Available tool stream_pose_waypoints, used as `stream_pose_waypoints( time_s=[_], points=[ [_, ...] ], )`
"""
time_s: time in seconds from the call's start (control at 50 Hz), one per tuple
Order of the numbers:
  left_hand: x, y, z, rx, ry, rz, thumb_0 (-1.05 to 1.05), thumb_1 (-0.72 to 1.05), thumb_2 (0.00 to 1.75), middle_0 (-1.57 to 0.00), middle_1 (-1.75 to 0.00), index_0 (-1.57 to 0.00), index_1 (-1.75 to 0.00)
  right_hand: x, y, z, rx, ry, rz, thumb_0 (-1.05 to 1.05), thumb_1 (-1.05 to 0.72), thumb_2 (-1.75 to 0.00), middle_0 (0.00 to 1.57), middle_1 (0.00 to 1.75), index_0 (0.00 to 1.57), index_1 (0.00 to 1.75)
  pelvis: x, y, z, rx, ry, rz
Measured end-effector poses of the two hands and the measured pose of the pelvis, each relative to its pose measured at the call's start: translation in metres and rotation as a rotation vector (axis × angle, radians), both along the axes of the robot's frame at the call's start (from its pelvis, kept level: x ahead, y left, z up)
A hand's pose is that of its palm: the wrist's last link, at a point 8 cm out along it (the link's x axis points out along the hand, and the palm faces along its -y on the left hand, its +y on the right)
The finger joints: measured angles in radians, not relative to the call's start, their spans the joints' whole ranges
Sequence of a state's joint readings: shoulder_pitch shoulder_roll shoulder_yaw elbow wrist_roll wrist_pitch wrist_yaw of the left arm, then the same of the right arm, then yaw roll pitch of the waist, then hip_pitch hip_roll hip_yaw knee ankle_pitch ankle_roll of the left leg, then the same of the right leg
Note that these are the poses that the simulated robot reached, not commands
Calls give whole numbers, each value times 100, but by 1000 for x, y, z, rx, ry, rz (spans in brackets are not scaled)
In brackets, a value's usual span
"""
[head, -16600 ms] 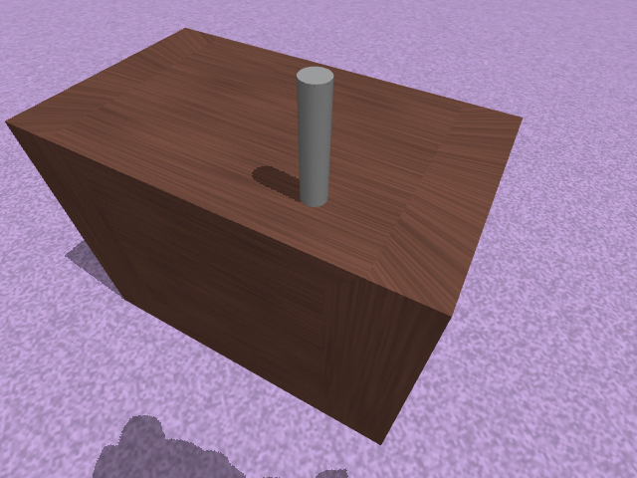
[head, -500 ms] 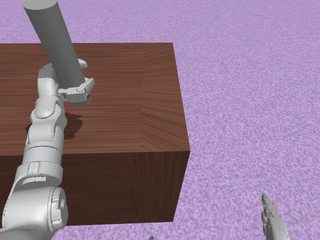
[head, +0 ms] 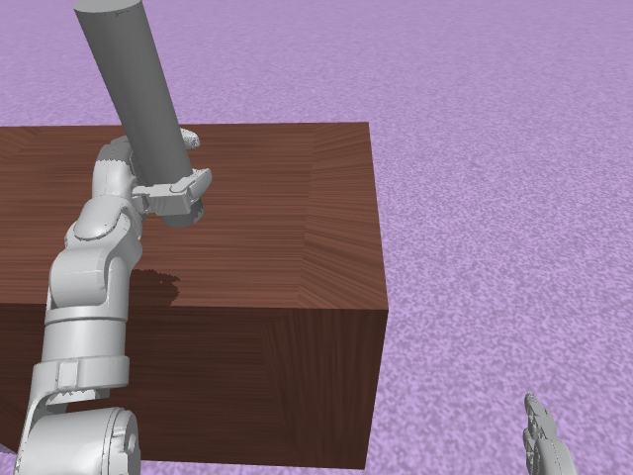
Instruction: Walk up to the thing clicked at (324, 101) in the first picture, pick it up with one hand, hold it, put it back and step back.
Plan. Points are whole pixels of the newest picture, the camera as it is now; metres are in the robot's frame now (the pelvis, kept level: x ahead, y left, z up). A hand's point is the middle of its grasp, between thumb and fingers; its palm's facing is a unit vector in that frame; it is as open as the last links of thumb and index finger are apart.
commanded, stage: lift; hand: left
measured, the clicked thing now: (153, 130) +0.38 +0.18 +0.29
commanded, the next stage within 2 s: hold in 0.52 s
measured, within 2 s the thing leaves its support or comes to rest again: neither
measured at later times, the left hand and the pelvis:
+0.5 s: hand (159, 168) +0.35 +0.17 +0.27, palm faces +0.12 -0.99 +0.01, open 7.0 cm; pelvis -0.02 +0.00 +0.00, yaw +0 degrees
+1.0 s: hand (145, 144) +0.35 +0.18 +0.29, palm faces +0.11 -0.99 +0.01, open 7.1 cm; pelvis -0.01 +0.01 +0.00, yaw +0 degrees
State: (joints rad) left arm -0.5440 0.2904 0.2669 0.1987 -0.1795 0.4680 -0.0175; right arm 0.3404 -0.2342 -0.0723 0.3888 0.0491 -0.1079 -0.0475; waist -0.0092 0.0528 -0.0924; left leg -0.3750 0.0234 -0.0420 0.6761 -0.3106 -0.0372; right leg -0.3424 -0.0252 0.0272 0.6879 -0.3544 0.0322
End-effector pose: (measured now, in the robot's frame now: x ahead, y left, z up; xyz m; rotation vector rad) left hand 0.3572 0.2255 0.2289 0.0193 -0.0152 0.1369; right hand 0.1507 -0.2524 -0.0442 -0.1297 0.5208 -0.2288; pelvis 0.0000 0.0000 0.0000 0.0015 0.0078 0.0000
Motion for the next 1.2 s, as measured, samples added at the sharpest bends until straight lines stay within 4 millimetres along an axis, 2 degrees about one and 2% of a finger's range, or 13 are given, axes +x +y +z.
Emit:
stream_pose_waypoints(
  time_s=[0.28, 0.5, 0.64, 0.8, 1.2],
  points=[
    [-30, -5, 36, -17, -55, -16, 1, -3, 109, -86, -105, -91, -104, -12, -4, -2, 3, -37, -25, -1, 57, -4, 5, 5, 5, 5, -14, 1, 2, 0, -36, 0],
    [-38, -3, 37, -29, -25, -17, 1, -4, 110, -86, -105, -92, -104, -15, 1, -5, 12, -42, -15, -1, 57, -4, 5, 6, 5, 5, -15, 3, 3, 1, -43, -3],
    [-40, 0, 43, -26, -38, -3, 1, -4, 110, -86, -105, -92, -104, -10, 3, -6, 9, -50, -22, -1, 56, -5, 5, 6, 5, 5, -14, 5, 3, -1, -43, -1],
    [-40, 2, 59, -25, -62, -19, 1, -5, 111, -86, -107, -92, -106, -2, 5, -4, 9, -69, -18, -1, 55, -5, 5, 6, 5, 5, -9, 7, 3, -2, -44, 2],
    [-41, -3, 68, -14, -49, -27, 1, -5, 111, -86, -107, -92, -106, 7, 9, -10, 43, -57, 3, -1, 55, -5, 5, 6, 5, 5, -3, 8, 3, -2, -36, 0]
  ],
)
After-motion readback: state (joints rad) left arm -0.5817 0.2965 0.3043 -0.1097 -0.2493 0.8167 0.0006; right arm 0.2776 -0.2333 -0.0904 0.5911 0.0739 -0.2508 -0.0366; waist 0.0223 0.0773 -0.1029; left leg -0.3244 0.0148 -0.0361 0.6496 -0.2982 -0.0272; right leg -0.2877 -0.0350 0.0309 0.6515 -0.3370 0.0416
